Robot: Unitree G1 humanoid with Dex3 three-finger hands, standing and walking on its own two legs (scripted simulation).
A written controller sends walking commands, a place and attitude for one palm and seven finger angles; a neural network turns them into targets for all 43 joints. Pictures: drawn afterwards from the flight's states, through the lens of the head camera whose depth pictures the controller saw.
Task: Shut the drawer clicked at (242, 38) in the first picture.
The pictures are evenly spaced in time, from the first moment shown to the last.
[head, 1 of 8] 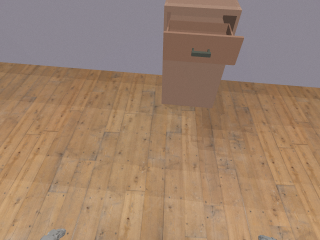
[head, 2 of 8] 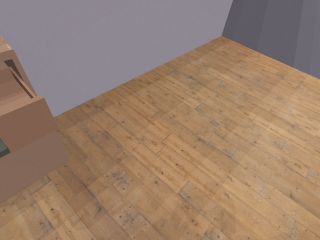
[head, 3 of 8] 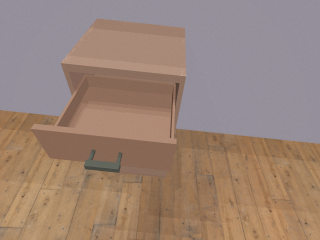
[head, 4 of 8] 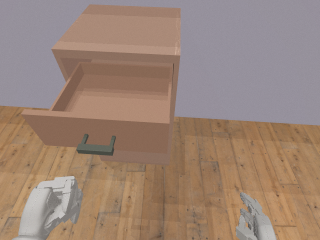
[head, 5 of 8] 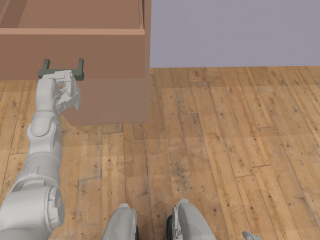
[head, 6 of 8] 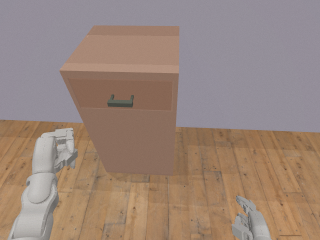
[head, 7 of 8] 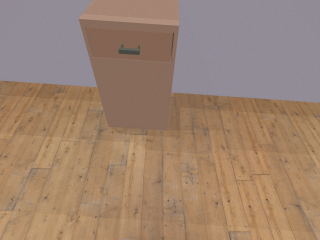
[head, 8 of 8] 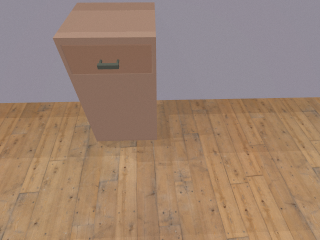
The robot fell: no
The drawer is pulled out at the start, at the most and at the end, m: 0.29 0.29 0.00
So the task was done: yes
